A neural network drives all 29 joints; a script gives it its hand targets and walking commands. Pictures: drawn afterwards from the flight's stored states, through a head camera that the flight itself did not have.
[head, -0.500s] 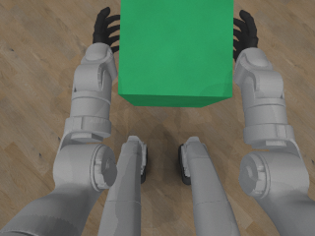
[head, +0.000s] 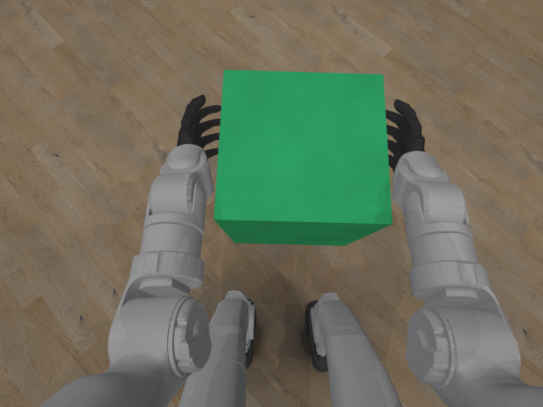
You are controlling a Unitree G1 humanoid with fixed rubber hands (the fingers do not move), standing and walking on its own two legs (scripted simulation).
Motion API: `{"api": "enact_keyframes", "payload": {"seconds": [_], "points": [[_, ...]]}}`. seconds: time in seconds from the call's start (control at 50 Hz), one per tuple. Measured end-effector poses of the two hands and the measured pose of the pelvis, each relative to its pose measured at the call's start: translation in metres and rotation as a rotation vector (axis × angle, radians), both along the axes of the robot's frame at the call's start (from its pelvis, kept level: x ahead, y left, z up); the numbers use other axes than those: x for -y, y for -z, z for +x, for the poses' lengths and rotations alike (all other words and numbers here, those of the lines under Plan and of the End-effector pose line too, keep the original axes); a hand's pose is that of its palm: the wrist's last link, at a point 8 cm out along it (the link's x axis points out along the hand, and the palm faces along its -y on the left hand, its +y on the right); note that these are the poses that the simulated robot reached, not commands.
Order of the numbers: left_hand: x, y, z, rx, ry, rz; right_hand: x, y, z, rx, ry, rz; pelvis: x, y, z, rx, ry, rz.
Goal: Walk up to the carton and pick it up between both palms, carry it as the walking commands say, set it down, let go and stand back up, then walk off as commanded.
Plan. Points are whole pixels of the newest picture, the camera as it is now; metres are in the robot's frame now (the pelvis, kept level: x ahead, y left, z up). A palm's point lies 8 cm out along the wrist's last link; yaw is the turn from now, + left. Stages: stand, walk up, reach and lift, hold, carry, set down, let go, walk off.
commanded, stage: reach and lift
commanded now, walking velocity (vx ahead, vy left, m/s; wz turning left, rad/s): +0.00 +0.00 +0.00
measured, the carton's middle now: (295, 174) +0.44 -0.01 -0.07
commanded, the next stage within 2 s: hold in 1.92 s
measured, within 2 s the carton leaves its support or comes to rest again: neither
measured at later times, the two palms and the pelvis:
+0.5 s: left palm (174, 123) +0.43 +0.14 +0.09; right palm (439, 136) +0.42 -0.16 +0.09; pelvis +0.09 +0.01 +0.06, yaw +0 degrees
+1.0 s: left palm (157, 131) +0.39 +0.14 +0.14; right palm (464, 143) +0.39 -0.16 +0.13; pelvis +0.09 +0.00 +0.07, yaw +0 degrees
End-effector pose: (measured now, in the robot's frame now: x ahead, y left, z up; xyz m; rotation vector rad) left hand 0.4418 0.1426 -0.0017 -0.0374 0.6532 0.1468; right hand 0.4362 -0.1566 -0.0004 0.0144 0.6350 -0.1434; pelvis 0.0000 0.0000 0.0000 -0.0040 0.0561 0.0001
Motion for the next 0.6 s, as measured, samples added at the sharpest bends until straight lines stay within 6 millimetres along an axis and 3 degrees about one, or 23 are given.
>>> {"api": "enact_keyframes", "payload": {"seconds": [0.24,0.46,0.6], "points": [[-0.007,-0.077,-0.009,0.004,-0.036,0.004,-0.007,-0.072,-0.002,-0.010,-0.047,-0.012,-0.002,-0.031,0.050,-0.064,-0.002,-0.004],[-0.001,-0.089,-0.013,-0.032,0.008,0.023,-0.001,-0.083,-0.016,-0.046,-0.002,0.005,-0.007,-0.056,0.087,0.009,-0.006,-0.009],[0.003,-0.111,-0.017,0.012,0.014,0.032,0.003,-0.102,-0.021,-0.004,-0.001,0.006,-0.004,-0.063,0.104,0.040,-0.007,-0.006]]}}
